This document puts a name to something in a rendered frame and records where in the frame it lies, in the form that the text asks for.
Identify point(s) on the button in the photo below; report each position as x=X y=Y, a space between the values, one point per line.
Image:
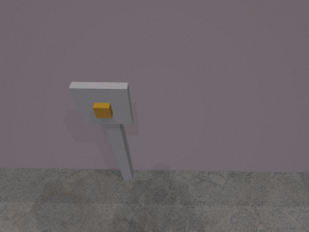
x=103 y=110

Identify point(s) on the panel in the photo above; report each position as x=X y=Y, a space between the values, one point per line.
x=86 y=94

